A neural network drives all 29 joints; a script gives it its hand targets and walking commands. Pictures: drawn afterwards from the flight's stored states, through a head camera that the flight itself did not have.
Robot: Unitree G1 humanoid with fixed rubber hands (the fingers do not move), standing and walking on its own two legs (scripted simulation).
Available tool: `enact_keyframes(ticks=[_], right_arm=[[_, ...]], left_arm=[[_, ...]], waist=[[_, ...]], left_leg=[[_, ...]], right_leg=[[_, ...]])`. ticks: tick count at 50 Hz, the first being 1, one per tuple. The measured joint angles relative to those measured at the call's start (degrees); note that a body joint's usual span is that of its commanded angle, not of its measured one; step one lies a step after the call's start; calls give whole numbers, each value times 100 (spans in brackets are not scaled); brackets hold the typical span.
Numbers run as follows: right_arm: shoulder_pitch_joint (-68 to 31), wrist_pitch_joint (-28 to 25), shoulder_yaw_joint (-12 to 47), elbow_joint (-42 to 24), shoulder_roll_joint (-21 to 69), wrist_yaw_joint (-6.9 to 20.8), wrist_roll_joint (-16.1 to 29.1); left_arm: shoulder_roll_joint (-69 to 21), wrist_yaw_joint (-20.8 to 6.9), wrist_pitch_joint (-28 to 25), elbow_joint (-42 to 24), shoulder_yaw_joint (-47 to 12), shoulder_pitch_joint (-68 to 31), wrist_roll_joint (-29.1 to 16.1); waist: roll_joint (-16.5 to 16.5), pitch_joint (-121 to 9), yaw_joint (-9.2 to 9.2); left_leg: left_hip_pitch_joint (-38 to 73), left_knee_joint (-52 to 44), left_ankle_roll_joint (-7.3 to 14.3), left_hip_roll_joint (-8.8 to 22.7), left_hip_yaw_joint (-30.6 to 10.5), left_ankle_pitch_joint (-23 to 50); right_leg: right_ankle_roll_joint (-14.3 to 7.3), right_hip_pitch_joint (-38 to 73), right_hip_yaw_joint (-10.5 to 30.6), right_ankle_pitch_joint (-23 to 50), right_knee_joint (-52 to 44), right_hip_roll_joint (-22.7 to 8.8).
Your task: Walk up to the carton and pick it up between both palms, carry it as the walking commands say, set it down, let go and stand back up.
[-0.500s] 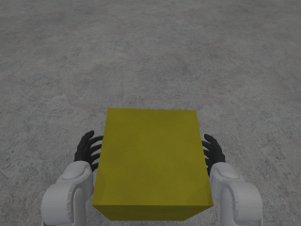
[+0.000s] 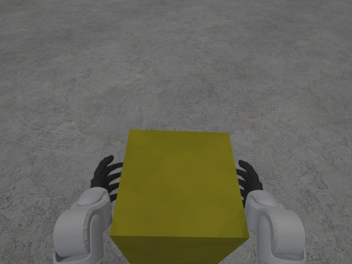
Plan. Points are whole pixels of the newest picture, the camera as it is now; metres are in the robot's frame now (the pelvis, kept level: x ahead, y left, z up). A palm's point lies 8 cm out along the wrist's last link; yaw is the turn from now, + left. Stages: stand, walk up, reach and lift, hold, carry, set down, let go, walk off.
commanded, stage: carry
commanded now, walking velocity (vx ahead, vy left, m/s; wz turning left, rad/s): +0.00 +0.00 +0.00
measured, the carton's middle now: (176, 202) +0.26 +0.01 +0.03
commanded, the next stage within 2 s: none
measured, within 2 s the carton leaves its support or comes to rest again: neither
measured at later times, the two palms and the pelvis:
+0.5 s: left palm (116, 183) +0.26 +0.13 +0.10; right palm (262, 191) +0.25 -0.17 +0.09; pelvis +0.02 -0.02 +0.00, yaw +0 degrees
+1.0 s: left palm (119, 181) +0.28 +0.13 +0.09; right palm (258, 187) +0.27 -0.17 +0.08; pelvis +0.02 -0.02 +0.00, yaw +0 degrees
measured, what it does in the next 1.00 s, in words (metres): stands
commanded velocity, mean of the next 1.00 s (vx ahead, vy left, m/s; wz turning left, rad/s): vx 0.00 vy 0.00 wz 0.00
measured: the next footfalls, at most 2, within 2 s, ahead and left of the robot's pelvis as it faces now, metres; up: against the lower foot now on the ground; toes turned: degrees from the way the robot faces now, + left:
none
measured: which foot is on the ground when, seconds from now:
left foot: down 0.00-1.00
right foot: down 0.00-1.00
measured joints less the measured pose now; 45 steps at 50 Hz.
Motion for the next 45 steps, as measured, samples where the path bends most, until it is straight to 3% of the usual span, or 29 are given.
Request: enact_keyframes(ticks=[21, 45], right_arm=[[1, -23, -25, -62, -1, 13, -33], [-119, -200, -82, 387, 0, 32, -52]], left_arm=[[-1, -13, -104, 35, -37, -2, -11], [-4, -37, -249, 435, 43, -113, 45]], waist=[[88, 52, -133], [23, -26, -89]], left_leg=[[78, 200, -137, 138, -63, -214], [125, 239, -195, 168, -110, -284]], right_leg=[[-110, 155, -24, -170, 35, 129], [-145, 233, -35, -237, 27, 164]])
